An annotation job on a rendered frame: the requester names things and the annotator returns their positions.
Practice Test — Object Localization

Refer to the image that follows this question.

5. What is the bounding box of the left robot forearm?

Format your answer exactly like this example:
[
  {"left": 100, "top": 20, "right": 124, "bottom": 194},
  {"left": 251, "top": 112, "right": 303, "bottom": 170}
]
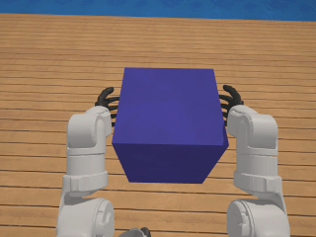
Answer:
[{"left": 55, "top": 106, "right": 113, "bottom": 235}]

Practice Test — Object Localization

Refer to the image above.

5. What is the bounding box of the right robot forearm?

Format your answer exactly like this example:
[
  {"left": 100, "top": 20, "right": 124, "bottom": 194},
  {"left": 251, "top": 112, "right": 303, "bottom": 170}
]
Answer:
[{"left": 226, "top": 105, "right": 290, "bottom": 236}]

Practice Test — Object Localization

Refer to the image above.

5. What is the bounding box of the robot left hand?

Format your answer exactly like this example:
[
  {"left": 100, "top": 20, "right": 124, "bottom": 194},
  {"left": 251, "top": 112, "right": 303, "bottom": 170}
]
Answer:
[{"left": 95, "top": 87, "right": 119, "bottom": 127}]

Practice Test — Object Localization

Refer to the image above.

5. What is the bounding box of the robot left upper arm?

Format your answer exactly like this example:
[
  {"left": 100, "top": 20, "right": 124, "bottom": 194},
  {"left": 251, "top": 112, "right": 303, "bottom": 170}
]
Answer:
[{"left": 56, "top": 197, "right": 115, "bottom": 237}]

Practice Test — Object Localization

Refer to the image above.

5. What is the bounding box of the robot left foot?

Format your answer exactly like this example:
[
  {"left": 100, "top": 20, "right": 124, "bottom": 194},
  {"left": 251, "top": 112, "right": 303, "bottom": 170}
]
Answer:
[{"left": 140, "top": 227, "right": 151, "bottom": 237}]

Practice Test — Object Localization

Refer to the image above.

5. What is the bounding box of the robot right hand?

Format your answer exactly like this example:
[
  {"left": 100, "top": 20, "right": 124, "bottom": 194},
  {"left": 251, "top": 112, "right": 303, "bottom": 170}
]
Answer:
[{"left": 218, "top": 85, "right": 244, "bottom": 126}]

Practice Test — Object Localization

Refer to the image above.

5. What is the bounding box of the carton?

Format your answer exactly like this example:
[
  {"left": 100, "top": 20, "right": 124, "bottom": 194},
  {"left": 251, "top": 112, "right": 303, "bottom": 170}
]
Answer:
[{"left": 112, "top": 67, "right": 229, "bottom": 184}]

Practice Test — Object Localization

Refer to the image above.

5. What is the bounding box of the robot right upper arm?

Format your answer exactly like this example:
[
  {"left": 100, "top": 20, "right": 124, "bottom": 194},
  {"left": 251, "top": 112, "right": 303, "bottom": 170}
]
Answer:
[{"left": 226, "top": 198, "right": 290, "bottom": 237}]

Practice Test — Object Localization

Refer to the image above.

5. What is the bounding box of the left robot shin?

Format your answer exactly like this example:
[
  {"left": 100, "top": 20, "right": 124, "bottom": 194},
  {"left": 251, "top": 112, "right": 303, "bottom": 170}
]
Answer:
[{"left": 129, "top": 227, "right": 143, "bottom": 234}]

